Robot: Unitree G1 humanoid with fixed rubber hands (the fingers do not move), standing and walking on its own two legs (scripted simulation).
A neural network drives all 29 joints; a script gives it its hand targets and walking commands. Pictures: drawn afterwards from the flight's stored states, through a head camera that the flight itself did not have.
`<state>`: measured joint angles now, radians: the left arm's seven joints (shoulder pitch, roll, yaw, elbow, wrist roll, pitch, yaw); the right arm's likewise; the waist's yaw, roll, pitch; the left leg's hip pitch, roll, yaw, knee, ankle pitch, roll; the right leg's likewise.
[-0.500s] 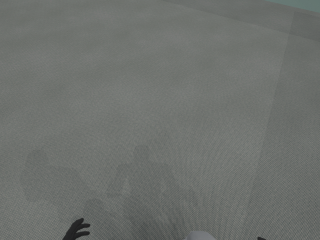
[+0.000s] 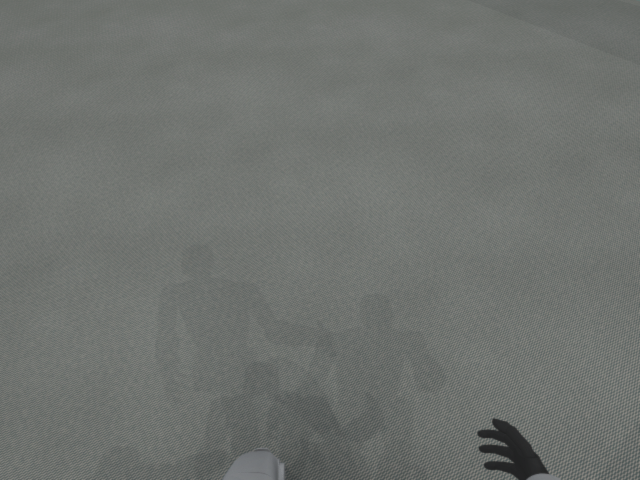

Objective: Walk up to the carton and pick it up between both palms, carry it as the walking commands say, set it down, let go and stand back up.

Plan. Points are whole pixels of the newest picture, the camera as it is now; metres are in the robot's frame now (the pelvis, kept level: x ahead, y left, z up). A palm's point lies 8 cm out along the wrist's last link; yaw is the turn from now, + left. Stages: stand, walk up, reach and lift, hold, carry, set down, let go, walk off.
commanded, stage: walk up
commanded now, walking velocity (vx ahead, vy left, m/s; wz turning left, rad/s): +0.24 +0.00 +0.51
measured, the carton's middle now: out of the picture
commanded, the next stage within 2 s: none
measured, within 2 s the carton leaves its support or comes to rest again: neither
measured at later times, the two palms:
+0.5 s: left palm (75, 400) +0.23 +0.39 -0.12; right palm (433, 448) +0.17 -0.13 -0.12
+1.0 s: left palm (74, 410) +0.21 +0.38 -0.11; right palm (323, 210) +0.60 +0.03 -0.12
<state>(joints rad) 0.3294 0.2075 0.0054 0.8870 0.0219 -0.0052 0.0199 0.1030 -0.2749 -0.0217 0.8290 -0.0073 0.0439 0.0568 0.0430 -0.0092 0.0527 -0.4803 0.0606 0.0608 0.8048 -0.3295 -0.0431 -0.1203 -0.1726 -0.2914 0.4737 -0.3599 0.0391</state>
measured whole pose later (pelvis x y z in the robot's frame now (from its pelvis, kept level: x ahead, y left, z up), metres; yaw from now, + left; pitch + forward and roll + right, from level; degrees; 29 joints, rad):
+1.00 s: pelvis +0.38 +0.20 +0.01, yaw +28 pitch +2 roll +2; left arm 0.41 0.20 0.01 1.03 0.03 -0.07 0.00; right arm 0.15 -0.27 -0.07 0.91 -0.01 -0.02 0.04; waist 0.07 0.02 0.03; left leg -0.57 0.07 0.01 0.80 -0.22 0.00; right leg -0.12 -0.11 -0.20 0.33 -0.24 0.02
